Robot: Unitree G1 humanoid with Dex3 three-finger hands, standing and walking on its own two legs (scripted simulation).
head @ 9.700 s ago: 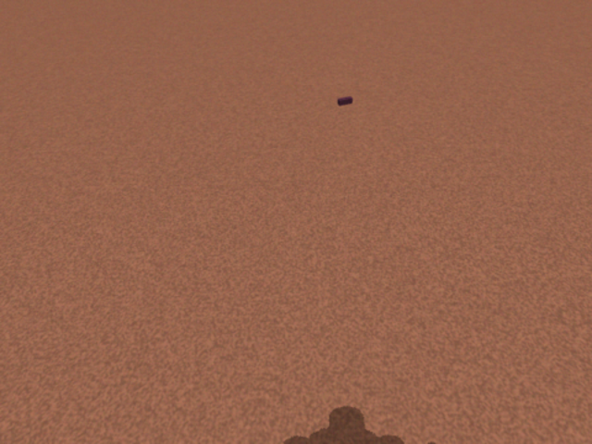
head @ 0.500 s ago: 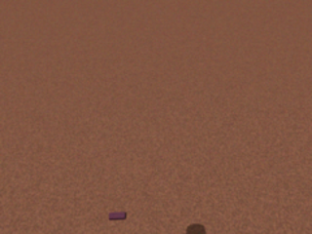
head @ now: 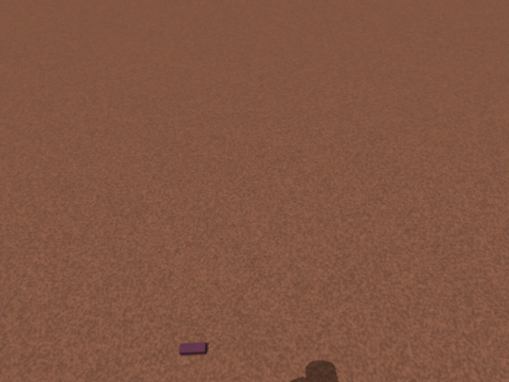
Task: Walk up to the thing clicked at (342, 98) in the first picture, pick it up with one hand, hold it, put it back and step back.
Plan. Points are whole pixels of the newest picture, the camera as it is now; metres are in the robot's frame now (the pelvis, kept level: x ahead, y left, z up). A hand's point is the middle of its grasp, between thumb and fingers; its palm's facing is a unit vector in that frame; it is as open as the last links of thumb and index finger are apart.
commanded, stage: walk up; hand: left
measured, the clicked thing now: (193, 348) +0.39 +0.29 -0.77
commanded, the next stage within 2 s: stand in 1.74 s
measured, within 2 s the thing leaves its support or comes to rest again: neither
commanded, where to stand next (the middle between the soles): +0.00 +0.05 m, yaw +0 degrees
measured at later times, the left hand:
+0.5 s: hand out of the picture +0.04 +0.31 -0.16, palm faces -0.03 -0.91 -0.41, open 7.4 cm
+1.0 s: hand out of the picture +0.07 +0.29 -0.15, palm faces -0.04 -0.94 -0.34, open 7.4 cm
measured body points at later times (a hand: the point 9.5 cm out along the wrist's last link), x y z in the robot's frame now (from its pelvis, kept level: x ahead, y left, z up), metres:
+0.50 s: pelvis -0.04 +0.03 -0.02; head +0.01 +0.03 +0.43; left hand +0.05 +0.35 -0.14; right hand +0.05 -0.28 -0.14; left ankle -0.01 +0.13 -0.75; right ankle -0.06 -0.09 -0.73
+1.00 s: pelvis -0.04 +0.05 +0.00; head -0.03 +0.05 +0.45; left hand +0.08 +0.34 -0.13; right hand +0.05 -0.25 -0.13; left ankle -0.03 +0.15 -0.75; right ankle -0.05 -0.09 -0.75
